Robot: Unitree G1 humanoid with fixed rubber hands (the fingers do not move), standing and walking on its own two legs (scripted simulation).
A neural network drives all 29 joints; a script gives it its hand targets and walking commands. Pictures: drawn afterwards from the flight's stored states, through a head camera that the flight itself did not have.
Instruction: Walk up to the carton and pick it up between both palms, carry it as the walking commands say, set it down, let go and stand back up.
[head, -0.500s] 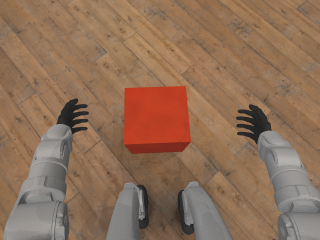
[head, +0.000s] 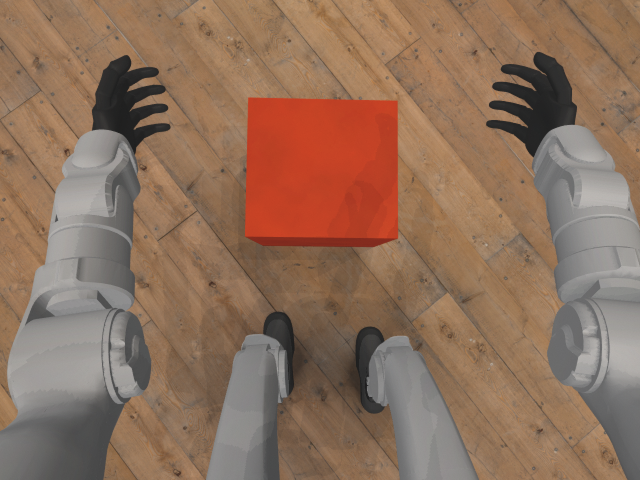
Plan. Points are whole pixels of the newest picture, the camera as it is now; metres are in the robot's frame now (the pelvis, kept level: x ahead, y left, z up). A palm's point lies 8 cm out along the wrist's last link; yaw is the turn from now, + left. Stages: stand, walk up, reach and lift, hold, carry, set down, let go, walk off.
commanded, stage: reach and lift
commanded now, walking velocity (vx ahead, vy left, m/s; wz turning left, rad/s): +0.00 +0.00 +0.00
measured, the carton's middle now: (320, 183) +0.53 +0.01 -0.52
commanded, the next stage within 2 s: none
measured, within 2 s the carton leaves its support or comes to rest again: neither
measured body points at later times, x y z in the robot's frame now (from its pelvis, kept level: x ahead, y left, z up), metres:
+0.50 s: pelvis -0.01 -0.01 -0.05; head +0.32 -0.01 +0.26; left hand +0.53 +0.23 -0.17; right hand +0.53 -0.23 -0.17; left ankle +0.09 +0.11 -0.62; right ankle +0.05 -0.12 -0.62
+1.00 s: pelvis -0.04 +0.00 -0.21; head +0.32 +0.00 +0.07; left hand +0.53 +0.23 -0.34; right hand +0.53 -0.23 -0.34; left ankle +0.09 +0.11 -0.62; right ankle +0.05 -0.12 -0.62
